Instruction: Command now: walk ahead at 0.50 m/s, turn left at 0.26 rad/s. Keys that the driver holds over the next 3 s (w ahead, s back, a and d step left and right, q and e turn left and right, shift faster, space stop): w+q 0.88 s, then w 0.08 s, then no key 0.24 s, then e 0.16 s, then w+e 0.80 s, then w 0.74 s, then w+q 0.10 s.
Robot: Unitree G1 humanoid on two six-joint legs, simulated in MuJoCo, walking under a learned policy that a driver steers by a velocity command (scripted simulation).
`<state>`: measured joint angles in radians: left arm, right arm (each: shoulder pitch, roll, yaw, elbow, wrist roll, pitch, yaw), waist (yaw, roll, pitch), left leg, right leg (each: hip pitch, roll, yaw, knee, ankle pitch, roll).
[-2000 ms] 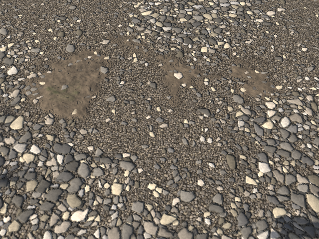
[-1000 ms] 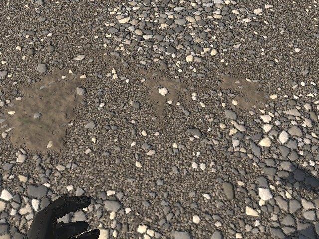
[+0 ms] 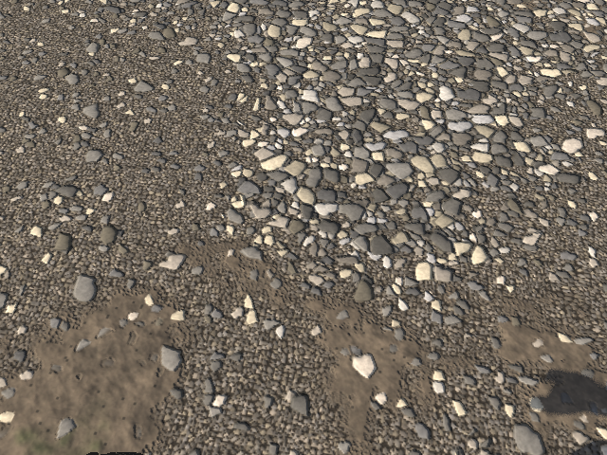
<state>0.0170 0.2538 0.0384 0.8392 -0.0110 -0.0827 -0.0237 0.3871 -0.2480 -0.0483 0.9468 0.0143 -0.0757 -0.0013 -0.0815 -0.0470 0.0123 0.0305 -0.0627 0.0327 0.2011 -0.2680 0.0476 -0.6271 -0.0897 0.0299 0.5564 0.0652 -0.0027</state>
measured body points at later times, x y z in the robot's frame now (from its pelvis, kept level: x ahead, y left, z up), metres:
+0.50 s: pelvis +0.27 -0.02 +0.00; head +0.29 +0.00 +0.45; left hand +0.23 +0.26 -0.14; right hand +0.51 -0.22 -0.10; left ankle +0.40 +0.17 -0.69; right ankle +0.21 -0.14 -0.74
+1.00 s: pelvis +0.52 +0.11 +0.00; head +0.54 +0.15 +0.45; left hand +0.59 +0.44 -0.09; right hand +0.72 -0.11 -0.10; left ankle +0.43 +0.15 -0.74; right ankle +0.78 +0.06 -0.69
